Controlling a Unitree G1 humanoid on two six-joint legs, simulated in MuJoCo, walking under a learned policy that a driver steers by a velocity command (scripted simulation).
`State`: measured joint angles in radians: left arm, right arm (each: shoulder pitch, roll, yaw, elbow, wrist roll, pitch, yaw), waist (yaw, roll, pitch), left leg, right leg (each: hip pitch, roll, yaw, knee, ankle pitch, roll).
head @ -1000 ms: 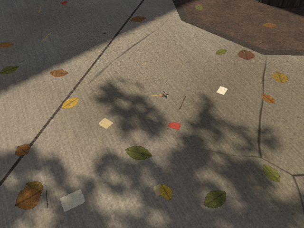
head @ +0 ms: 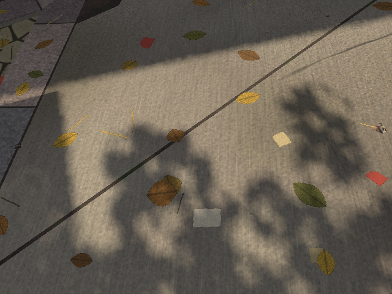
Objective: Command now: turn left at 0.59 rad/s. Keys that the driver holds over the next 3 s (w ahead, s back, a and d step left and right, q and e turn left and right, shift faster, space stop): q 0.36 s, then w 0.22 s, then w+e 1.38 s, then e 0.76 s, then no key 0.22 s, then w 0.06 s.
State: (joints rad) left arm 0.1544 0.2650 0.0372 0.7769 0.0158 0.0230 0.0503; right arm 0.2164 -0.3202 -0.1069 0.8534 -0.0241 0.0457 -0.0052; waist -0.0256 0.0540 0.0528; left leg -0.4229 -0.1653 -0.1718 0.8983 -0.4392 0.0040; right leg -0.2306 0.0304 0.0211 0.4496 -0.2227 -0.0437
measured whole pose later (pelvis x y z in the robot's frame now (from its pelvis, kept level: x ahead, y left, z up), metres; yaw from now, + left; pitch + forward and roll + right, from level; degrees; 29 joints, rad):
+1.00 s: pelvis +0.23 +0.05 -0.03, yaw +8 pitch +1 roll +0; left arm 0.12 0.26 0.04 0.73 0.04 -0.03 -0.05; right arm 0.42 -0.24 -0.01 0.98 -0.03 -0.07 -0.02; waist -0.03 0.01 0.05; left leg 0.08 0.01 0.12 0.60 -0.48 0.03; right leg -0.50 0.06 -0.10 0.63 -0.15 -0.14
